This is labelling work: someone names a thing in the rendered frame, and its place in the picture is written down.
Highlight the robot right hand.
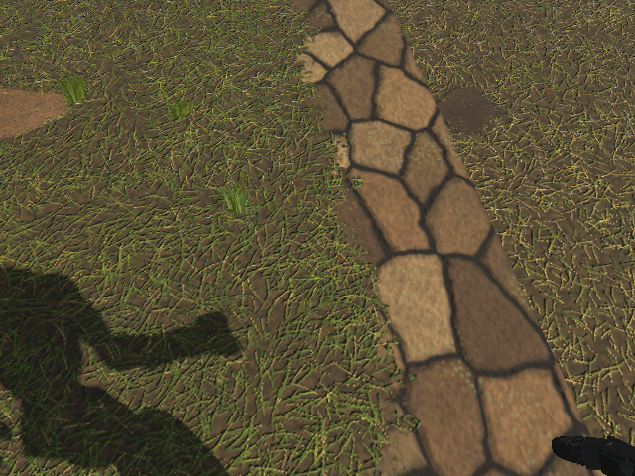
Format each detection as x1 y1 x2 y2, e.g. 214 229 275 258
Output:
552 436 635 476

